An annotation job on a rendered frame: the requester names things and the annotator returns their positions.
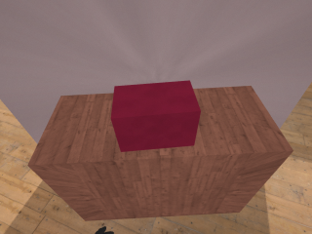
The carton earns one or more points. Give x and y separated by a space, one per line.
155 115

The pedestal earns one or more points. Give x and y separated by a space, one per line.
238 147

